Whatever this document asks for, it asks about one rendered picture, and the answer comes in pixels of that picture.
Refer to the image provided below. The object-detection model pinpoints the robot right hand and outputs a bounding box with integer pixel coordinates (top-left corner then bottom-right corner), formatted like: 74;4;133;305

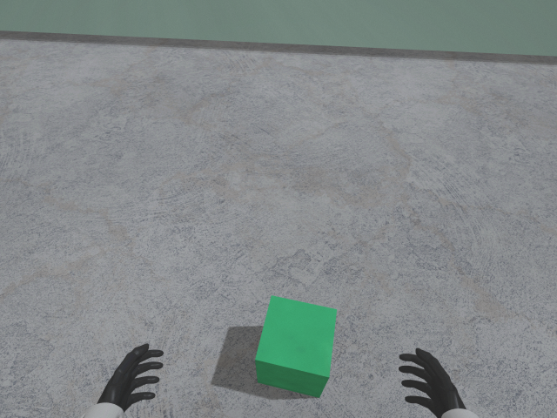
399;348;466;418

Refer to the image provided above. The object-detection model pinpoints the carton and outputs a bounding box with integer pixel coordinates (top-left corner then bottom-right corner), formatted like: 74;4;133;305
255;295;337;398

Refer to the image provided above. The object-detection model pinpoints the robot left hand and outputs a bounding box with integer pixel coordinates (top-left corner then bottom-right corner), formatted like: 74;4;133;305
97;343;164;412

